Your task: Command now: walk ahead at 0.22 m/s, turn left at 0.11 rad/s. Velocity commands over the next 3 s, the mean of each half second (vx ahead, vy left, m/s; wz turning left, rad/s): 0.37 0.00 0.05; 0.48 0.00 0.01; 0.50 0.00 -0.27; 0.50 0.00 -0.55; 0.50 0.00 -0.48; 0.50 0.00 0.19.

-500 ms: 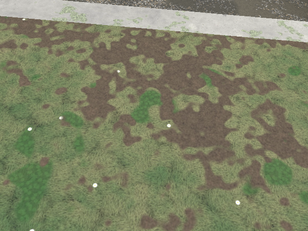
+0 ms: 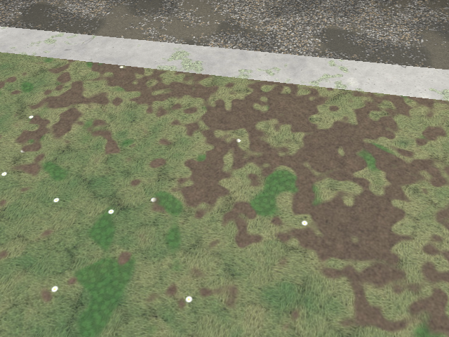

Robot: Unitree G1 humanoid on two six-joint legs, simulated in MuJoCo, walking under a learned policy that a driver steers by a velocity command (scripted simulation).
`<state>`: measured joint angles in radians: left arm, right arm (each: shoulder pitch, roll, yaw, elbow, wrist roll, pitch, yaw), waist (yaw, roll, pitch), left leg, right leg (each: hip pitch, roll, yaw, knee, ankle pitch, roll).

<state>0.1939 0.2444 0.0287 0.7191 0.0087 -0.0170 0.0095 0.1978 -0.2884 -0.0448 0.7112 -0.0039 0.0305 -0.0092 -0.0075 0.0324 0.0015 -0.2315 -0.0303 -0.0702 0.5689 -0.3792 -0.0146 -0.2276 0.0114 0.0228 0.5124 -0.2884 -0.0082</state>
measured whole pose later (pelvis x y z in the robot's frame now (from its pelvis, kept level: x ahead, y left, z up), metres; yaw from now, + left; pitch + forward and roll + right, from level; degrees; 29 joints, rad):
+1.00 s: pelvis +0.45 -0.04 -0.01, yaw -1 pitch +2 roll -2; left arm 0.42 0.31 0.05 0.84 -0.02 -0.04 0.00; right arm 0.03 -0.26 -0.02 0.66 0.01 -0.09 0.05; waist 0.09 0.02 0.03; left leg -0.49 0.03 0.01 0.47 -0.02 0.06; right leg 0.08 0.03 -0.02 0.31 -0.42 -0.02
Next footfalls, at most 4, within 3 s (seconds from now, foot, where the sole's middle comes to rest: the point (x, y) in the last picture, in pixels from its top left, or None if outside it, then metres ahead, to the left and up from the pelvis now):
0.46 right None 0.31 -0.15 -0.77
1.00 left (217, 305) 0.62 0.07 -0.77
1.54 right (293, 228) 0.90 -0.19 -0.77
2.04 left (263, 159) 1.24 -0.11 -0.77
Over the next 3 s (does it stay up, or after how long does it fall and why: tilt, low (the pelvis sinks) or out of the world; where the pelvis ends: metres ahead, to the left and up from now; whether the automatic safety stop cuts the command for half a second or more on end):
stays up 1.41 -0.45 -0.01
